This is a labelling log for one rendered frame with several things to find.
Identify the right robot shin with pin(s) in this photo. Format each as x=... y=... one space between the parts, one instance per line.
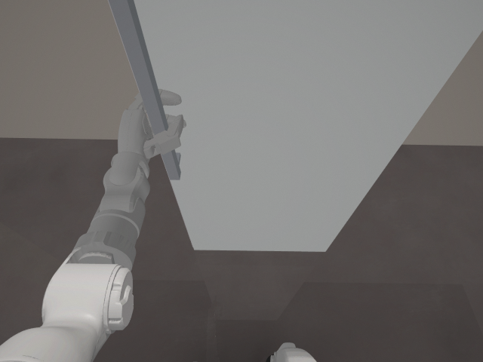
x=287 y=345

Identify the handle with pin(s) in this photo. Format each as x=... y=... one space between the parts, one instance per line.
x=127 y=20

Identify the robot left hand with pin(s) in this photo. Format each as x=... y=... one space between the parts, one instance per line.
x=135 y=128

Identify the fridge door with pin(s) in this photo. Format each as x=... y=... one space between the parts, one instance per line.
x=294 y=108

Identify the robot left upper arm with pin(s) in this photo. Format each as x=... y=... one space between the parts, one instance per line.
x=85 y=304

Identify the robot left forearm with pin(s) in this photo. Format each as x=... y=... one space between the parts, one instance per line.
x=116 y=225

